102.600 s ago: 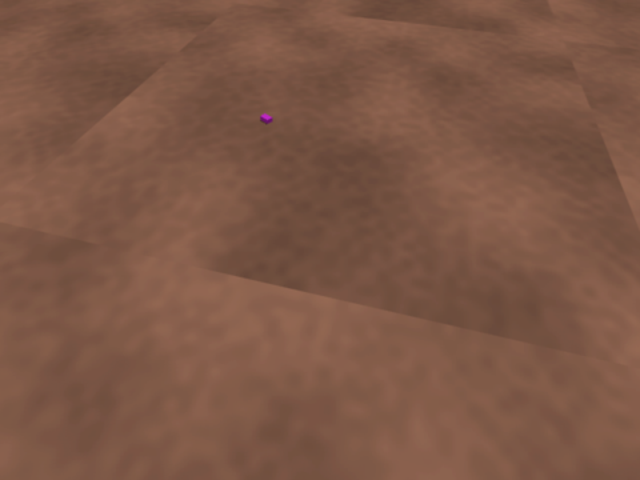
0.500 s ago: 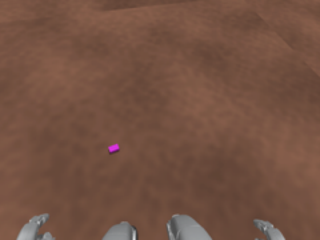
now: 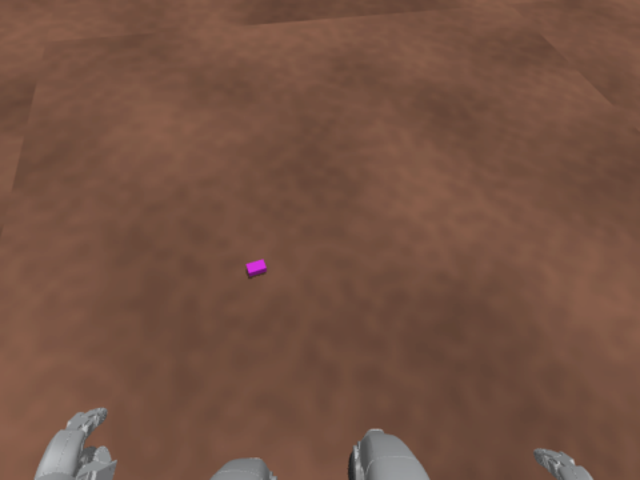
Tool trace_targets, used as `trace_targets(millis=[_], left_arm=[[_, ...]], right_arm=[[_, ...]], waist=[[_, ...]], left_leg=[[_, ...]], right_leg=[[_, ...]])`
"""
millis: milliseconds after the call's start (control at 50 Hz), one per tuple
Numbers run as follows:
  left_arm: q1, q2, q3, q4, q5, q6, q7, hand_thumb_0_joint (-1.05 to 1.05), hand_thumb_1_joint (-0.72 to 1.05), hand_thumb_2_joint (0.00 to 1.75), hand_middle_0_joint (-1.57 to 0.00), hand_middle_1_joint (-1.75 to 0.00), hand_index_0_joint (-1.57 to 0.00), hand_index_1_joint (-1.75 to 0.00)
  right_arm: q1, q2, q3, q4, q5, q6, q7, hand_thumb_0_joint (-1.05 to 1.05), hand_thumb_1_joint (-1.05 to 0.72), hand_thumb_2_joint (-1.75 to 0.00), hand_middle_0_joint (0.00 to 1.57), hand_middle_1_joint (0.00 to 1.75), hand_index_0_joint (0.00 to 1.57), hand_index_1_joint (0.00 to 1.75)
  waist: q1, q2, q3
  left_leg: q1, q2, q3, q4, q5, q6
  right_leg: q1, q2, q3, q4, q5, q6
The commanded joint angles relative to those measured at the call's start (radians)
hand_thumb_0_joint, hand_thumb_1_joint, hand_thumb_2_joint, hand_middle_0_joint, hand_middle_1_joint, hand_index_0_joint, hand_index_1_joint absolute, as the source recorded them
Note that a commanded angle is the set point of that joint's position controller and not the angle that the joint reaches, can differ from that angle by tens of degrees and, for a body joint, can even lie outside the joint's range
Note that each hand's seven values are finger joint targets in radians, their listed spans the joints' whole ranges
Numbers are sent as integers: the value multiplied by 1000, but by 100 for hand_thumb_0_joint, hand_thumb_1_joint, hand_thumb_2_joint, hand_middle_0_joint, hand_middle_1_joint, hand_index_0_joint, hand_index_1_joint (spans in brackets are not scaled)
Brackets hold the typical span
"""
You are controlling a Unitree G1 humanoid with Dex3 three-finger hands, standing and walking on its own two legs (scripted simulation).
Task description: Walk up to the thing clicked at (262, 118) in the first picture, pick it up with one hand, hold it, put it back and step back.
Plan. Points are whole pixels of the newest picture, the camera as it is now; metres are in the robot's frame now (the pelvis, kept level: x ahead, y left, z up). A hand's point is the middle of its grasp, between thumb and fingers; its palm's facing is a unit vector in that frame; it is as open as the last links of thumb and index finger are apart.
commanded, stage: step back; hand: left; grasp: from above
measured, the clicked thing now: (256, 267) +0.77 +0.17 -0.74
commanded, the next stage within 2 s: none
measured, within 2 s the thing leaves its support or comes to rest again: neither
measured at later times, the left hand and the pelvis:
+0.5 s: hand out of the picture -0.09 +0.24 -0.13, palm faces -0.10 -0.91 -0.41, open 7.3 cm; pelvis -0.17 -0.02 +0.00, yaw -6 degrees
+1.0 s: hand out of the picture -0.21 +0.24 -0.14, palm faces -0.08 -0.93 -0.37, open 7.3 cm; pelvis -0.34 -0.02 +0.01, yaw -5 degrees
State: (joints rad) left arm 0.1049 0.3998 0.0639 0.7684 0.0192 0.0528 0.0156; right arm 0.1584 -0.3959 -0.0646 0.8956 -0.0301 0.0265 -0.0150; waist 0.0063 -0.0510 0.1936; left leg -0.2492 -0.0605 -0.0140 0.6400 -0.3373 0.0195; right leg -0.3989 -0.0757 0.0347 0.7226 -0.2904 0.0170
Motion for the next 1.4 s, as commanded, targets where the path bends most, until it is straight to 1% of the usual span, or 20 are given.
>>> trace_targets(millis=[0,60,260,360,380,400,420,480,640,700,740,760,820,920,1040,1080,1120,1180,1280,1380], left_arm=[[-40,209,74,-60,-1,-5,32,0,90,90,-20,-30,-20,-30],[92,182,77,-22,-21,-1,18,0,90,90,-20,-30,-20,-30],[127,169,80,-28,-5,-4,-6,0,90,90,-20,-30,-20,-30],[302,175,92,64,14,-12,-22,0,90,90,-20,-30,-20,-30],[279,231,108,44,34,-16,-23,0,90,90,-20,-30,-20,-30],[195,353,132,-9,28,-12,-21,0,90,90,-20,-30,-20,-30],[115,376,128,-49,28,-17,-14,0,90,90,-20,-30,-20,-30],[-56,239,93,-73,33,-30,4,0,90,90,-20,-30,-20,-30],[61,223,81,-86,18,-16,18,0,90,90,-20,-30,-20,-30],[53,176,56,-96,-1,7,6,0,90,90,-20,-30,-20,-30],[-8,189,67,-113,-6,12,20,0,90,90,-20,-30,-20,-30],[-36,207,76,-95,3,17,25,0,90,90,-20,-30,-20,-30],[49,188,81,-52,-15,23,14,0,90,90,-20,-30,-20,-30],[67,182,89,-46,1,18,-5,0,90,90,-20,-30,-20,-30],[233,163,80,83,4,-19,-24,0,90,90,-20,-30,-20,-30],[254,233,99,106,34,-31,-18,0,90,90,-20,-30,-20,-30],[89,382,119,21,38,-35,-5,0,90,90,-20,-30,-20,-30],[7,252,85,25,32,-68,4,0,90,90,-20,-30,-20,-30],[122,270,88,57,33,-84,-6,0,90,90,-20,-30,-20,-30],[112,191,41,58,13,-63,-15,0,90,90,-20,-30,-20,-30]], right_arm=[[15,-331,-83,-90,-2,-36,-4,0,-90,-90,20,30,20,30],[-80,-239,-45,-118,2,-41,-18,0,-90,-90,20,30,20,30],[-3,-255,-58,-148,3,-33,-25,0,-90,-90,20,30,20,30],[-52,-255,-60,-164,10,-6,-18,0,-90,-90,20,30,20,30],[-37,-200,-46,-174,15,-3,-16,0,-90,-90,20,30,20,30],[-96,-165,-44,-197,22,-6,-28,0,-90,-90,20,30,20,30],[-100,-207,-59,-191,15,-3,-36,0,-90,-90,20,30,20,30],[19,-193,-49,-121,27,-9,-23,0,-90,-90,20,30,20,30],[65,-156,-30,-114,8,-27,-19,0,-90,-90,20,30,20,30],[144,-189,-49,-69,-3,-39,-20,0,-90,-90,20,30,20,30],[78,-385,-85,-112,-3,-37,-15,0,-90,-90,20,30,20,30],[52,-350,-87,-109,-6,-42,-21,0,-90,-90,20,30,20,30],[-29,-267,-51,-128,-3,-48,-36,0,-90,-90,20,30,20,30],[-3,-251,-55,-146,-8,-36,-38,0,-90,-90,20,30,20,30],[-19,-296,-64,-131,-14,-8,-16,0,-90,-90,20,30,20,30],[2,-193,-37,-140,-7,-1,-10,0,-90,-90,20,30,20,30],[-114,-208,-52,-171,-1,-8,-26,0,-90,-90,20,30,20,30],[-17,-181,-40,-96,15,-24,-14,0,-90,-90,20,30,20,30],[-33,-174,-41,-76,-5,-38,13,0,-90,-90,20,30,20,30],[103,-193,-70,7,-15,-68,11,0,-90,-90,20,30,20,30]], waist=[[-52,191,-178],[27,184,-182],[-36,227,-255],[37,196,-296],[26,9,-232],[68,-248,-161],[63,-222,-82],[-51,-113,-86],[21,-178,-219],[-5,-36,-266],[-42,260,-241],[-42,191,-202],[28,139,-171],[-15,185,-203],[19,282,-306],[20,28,-218],[63,-160,-70],[-19,-43,-80],[61,-134,-120],[-27,1,-187]], left_leg=[[-79,443,-451,-306,443,261],[11,321,-242,-243,465,194],[170,354,-216,-197,431,242],[-113,249,-124,-104,140,104],[-292,143,-58,38,-33,40],[-327,-38,-25,292,-245,-23],[-265,5,-134,471,-272,-37],[-228,-55,-136,577,-113,-28],[-161,29,-2,32,-147,-24],[80,99,-81,-265,217,12],[-18,476,-515,-293,495,257],[-103,465,-500,-290,470,271],[-77,336,-267,-216,511,210],[60,338,-259,-217,326,236],[-44,279,-159,-204,-32,160],[-333,130,-51,66,-176,49],[-296,47,-158,386,-238,-42],[-278,1,-124,431,-85,-25],[-230,49,-38,150,-145,-41],[258,84,-120,-276,-50,21]], right_leg=[[-29,158,167,480,-359,-52],[-99,167,168,583,-213,-49],[-38,103,60,230,-244,12],[298,76,-41,-261,-20,-63],[285,-53,195,-332,-140,-102],[54,-293,480,-454,-162,-261],[-132,-394,572,-514,-169,-341],[-70,-166,185,-351,118,-213],[314,-177,166,-170,461,-201],[140,-100,103,-13,271,-110],[-43,109,46,339,-378,-34],[-19,122,133,475,-359,-41],[-75,155,171,608,-238,-44],[-92,123,114,424,-241,14],[249,99,-91,-218,-136,-51],[330,-16,175,-363,-247,-100],[-119,-376,594,-520,-439,-318],[16,-167,225,-343,-9,-199],[179,-158,231,-346,-216,-195],[-63,-92,94,-107,-65,-121]])
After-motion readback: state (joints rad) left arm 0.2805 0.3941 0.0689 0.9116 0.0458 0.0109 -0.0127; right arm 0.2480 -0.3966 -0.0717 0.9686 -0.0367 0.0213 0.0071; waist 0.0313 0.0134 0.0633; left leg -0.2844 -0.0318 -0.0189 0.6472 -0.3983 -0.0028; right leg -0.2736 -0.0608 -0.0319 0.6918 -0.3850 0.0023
